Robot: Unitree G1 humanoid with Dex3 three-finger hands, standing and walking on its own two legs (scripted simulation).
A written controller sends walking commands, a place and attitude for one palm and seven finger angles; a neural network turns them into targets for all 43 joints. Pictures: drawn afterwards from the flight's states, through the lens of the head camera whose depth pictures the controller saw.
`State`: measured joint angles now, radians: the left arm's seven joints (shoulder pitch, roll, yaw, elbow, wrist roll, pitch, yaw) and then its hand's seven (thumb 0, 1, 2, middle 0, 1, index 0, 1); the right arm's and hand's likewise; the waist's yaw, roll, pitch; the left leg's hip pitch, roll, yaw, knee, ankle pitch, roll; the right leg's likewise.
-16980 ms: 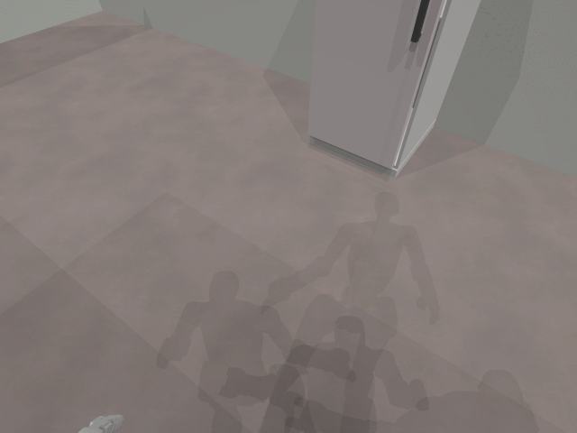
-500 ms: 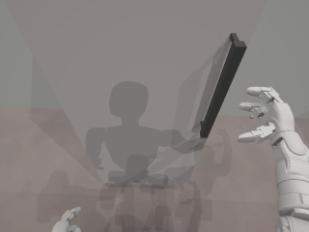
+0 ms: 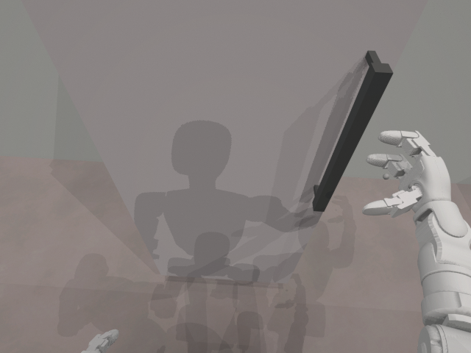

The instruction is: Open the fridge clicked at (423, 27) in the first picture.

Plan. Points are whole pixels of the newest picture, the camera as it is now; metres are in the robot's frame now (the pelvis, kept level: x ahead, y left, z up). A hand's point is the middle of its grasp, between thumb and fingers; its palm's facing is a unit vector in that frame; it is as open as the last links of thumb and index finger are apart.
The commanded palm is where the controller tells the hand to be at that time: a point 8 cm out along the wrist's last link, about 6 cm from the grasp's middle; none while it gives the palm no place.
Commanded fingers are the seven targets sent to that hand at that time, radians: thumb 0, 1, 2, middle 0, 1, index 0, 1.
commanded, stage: move the hooked fingers beside the handle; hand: right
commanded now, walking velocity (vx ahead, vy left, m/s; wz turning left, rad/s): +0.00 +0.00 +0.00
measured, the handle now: (339, 147) +0.45 -0.12 +0.13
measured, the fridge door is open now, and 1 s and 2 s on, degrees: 0 0 0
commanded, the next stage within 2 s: feel for the door with the fingertips in 0.48 s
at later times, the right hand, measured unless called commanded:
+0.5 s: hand (388, 180) +0.39 -0.20 +0.11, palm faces -0.03 +1.00 +0.00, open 14.0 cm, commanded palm +0.37 -0.25 +0.12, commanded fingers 0.00 0.50 -0.30 0.30 1.20 0.30 1.20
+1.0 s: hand (362, 177) +0.40 -0.16 +0.10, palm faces -0.03 +1.00 +0.00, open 14.0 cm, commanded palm +0.37 -0.22 +0.12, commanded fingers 0.00 0.50 -0.30 0.30 1.20 0.30 1.20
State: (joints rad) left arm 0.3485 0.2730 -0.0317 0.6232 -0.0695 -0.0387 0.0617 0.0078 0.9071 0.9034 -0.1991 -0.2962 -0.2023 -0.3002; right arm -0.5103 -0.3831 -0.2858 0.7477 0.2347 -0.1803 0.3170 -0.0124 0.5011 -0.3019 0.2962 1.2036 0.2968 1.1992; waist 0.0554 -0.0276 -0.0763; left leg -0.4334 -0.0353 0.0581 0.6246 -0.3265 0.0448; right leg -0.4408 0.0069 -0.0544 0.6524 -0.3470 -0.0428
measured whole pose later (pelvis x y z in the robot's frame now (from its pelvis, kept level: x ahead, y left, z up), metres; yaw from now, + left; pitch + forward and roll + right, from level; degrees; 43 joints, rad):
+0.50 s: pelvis +0.00 +0.00 +0.00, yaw -1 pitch +7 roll +1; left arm 0.31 0.26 -0.04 0.61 -0.07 -0.04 0.06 0.01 0.91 0.90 -0.20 -0.30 -0.20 -0.30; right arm -0.51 -0.36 -0.25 0.72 0.23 -0.16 0.29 -0.01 0.50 -0.30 0.30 1.20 0.30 1.20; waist 0.04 -0.02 -0.07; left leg -0.42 -0.03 0.07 0.63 -0.33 0.04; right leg -0.43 0.02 -0.04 0.66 -0.34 -0.05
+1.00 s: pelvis +0.00 -0.01 +0.00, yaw +0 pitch +7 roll +1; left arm 0.32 0.25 -0.03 0.63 -0.06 -0.05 0.04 0.01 0.91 0.90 -0.20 -0.30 -0.20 -0.30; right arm -0.50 -0.28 -0.19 0.68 0.20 -0.17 0.17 -0.01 0.50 -0.30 0.30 1.20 0.30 1.21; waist 0.05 -0.03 -0.07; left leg -0.43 -0.02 0.06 0.64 -0.33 0.04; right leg -0.43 0.02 -0.06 0.66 -0.34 -0.05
